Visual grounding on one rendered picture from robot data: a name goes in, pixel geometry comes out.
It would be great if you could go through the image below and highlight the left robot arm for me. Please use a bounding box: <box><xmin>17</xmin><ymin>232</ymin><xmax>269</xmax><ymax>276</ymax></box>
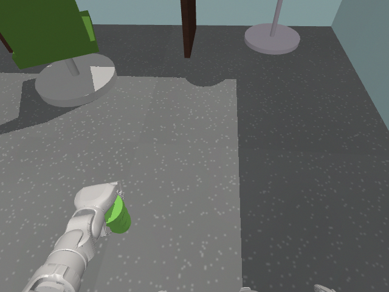
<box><xmin>22</xmin><ymin>206</ymin><xmax>105</xmax><ymax>292</ymax></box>

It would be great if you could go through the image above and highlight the cup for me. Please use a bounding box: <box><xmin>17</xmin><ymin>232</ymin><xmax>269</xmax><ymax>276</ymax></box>
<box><xmin>105</xmin><ymin>195</ymin><xmax>131</xmax><ymax>234</ymax></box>

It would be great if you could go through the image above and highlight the left robot hand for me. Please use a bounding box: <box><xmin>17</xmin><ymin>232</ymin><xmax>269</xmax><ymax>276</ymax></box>
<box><xmin>74</xmin><ymin>181</ymin><xmax>124</xmax><ymax>237</ymax></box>

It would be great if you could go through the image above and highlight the office chair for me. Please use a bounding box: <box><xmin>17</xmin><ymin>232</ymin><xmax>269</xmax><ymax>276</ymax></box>
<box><xmin>0</xmin><ymin>0</ymin><xmax>117</xmax><ymax>107</ymax></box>

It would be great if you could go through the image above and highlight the coat stand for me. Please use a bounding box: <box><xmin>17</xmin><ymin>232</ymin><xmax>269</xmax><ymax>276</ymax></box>
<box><xmin>244</xmin><ymin>0</ymin><xmax>300</xmax><ymax>55</ymax></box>

